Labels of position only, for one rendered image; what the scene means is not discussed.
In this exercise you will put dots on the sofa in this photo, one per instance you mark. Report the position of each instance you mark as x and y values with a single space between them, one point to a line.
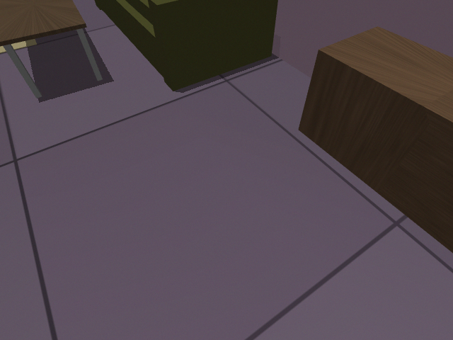
188 41

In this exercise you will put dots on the coffee table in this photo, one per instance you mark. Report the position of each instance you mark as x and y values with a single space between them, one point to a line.
22 20

